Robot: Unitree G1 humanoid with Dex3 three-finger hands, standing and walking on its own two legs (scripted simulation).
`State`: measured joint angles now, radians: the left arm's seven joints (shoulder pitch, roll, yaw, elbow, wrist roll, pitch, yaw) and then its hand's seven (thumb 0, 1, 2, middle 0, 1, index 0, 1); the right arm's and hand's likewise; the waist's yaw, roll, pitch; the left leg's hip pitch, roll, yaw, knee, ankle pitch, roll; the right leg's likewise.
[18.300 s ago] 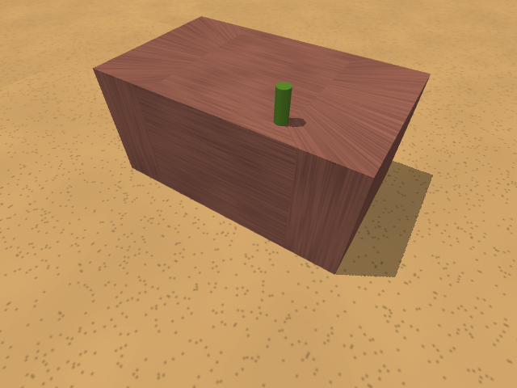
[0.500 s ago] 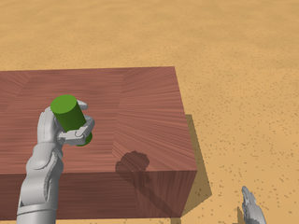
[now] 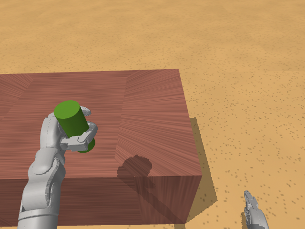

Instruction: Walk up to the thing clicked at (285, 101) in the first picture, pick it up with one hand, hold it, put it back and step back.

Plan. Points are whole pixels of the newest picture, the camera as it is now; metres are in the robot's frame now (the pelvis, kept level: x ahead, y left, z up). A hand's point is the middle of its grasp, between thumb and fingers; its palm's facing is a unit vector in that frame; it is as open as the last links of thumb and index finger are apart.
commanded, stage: hold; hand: left
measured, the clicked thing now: (77, 128) +0.32 +0.18 +0.15
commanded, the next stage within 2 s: crouch in 0.10 s
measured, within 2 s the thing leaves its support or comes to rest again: neither
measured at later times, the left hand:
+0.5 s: hand (90, 135) +0.34 +0.17 +0.11, palm faces +0.09 -1.00 +0.01, open 7.1 cm
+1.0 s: hand (97, 133) +0.41 +0.18 +0.03, palm faces +0.11 -0.99 +0.02, open 7.1 cm
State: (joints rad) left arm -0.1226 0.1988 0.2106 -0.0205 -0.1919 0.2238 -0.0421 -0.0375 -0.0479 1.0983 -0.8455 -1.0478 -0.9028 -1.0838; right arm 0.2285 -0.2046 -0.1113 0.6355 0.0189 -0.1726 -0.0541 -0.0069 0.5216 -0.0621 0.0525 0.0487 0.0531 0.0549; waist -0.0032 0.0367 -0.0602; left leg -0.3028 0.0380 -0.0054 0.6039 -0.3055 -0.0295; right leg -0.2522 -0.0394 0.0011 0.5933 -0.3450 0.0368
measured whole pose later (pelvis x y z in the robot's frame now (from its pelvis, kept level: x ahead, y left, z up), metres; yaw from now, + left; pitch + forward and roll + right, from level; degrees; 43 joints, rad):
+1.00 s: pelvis -0.02 +0.00 -0.03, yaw -2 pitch +11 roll -1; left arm -0.54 0.32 0.30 0.82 -0.16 -0.27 -0.08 -0.04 -0.05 1.11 -0.85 -1.03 -0.91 -1.07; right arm 0.28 -0.22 -0.07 0.38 0.00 -0.11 -0.02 -0.01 0.54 -0.06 0.05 0.05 0.05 0.05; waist -0.10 -0.02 -0.07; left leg -0.67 0.06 0.00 0.85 -0.37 -0.03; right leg -0.62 -0.01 0.02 0.83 -0.39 0.04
